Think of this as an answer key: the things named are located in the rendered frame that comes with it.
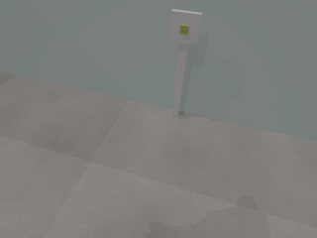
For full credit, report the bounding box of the button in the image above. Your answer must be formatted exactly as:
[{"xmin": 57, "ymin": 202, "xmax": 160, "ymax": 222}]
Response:
[{"xmin": 179, "ymin": 24, "xmax": 189, "ymax": 35}]

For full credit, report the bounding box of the panel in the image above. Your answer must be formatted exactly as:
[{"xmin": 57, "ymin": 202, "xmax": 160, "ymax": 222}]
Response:
[{"xmin": 169, "ymin": 9, "xmax": 203, "ymax": 116}]

